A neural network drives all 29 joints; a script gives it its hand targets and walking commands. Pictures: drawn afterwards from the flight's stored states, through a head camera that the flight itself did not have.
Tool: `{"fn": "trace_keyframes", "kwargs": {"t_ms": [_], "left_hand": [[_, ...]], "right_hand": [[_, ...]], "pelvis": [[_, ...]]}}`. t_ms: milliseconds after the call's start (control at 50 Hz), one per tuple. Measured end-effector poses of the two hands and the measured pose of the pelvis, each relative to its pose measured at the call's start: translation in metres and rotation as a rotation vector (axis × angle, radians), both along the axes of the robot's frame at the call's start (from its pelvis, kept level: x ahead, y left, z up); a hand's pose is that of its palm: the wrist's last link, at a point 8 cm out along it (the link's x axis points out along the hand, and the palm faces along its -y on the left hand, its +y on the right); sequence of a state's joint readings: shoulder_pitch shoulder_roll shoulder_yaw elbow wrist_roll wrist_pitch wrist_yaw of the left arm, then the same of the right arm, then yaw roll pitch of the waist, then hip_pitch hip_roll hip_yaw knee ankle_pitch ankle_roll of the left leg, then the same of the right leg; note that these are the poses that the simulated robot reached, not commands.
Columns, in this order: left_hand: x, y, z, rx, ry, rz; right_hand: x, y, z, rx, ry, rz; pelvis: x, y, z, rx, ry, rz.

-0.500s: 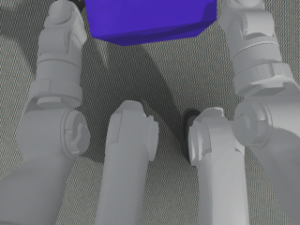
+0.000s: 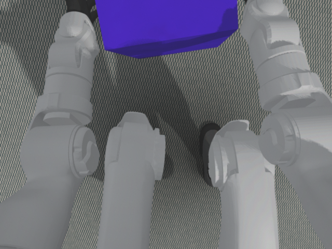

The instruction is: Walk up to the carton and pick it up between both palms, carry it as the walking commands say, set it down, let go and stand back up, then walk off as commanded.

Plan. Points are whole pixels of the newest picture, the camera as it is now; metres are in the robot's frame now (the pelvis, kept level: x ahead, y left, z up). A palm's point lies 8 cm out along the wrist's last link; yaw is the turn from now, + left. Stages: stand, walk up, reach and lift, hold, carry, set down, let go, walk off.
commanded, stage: set down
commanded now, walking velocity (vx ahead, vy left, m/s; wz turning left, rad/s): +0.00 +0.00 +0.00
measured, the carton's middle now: out of the picture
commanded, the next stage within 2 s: none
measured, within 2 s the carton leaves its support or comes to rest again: rests again in 0.46 s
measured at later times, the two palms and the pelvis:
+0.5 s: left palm (77, 13) +0.51 +0.21 -0.17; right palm out of the picture +0.55 -0.10 -0.17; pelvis +0.02 +0.00 +0.00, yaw +1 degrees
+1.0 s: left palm (78, 14) +0.51 +0.21 -0.18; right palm out of the picture +0.55 -0.10 -0.17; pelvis +0.02 +0.00 -0.01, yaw +1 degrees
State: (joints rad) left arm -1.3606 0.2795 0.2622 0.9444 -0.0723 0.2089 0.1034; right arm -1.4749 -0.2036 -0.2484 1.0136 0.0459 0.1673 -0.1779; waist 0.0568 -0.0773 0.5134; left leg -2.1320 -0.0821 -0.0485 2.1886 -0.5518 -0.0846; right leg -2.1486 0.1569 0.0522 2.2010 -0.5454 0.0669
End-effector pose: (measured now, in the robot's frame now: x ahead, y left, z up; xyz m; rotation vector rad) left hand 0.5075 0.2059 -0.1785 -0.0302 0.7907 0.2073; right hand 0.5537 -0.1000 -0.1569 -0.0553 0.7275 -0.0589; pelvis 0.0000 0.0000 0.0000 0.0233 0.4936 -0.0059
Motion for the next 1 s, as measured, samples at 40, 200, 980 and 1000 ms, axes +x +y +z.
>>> {"fn": "trace_keyframes", "kwargs": {"t_ms": [40, 200, 980, 1000], "left_hand": [[-0.001, 0.001, 0.001, -0.003, 0.005, -0.003], [-0.001, 0.004, 0.007, 0.017, 0.043, -0.025], [0.000, 0.004, 0.003, -0.008, 0.015, -0.036], [0.000, 0.004, 0.003, -0.007, 0.014, -0.037]], "right_hand": [[-0.002, 0.000, -0.001, -0.007, 0.008, 0.008], [-0.007, 0.002, -0.004, -0.009, 0.047, 0.015], [-0.004, -0.003, -0.015, -0.024, 0.055, 0.064], [-0.004, -0.003, -0.016, -0.024, 0.055, 0.065]], "pelvis": [[0.000, 0.000, -0.001, 0.002, 0.007, 0.001], [0.009, 0.001, -0.003, 0.001, 0.077, 0.009], [0.018, 0.000, -0.010, -0.004, 0.131, 0.017], [0.018, 0.001, -0.010, -0.004, 0.130, 0.016]]}}
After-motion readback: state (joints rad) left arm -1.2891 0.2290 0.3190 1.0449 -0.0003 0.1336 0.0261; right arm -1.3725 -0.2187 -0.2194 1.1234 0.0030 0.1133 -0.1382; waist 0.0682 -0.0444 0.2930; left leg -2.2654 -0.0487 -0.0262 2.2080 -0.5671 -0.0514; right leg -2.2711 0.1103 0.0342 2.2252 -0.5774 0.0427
